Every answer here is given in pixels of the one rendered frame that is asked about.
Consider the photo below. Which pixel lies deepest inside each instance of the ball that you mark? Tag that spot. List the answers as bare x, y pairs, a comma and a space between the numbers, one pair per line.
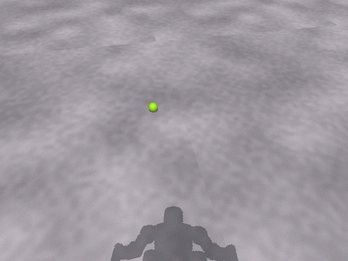
153, 107

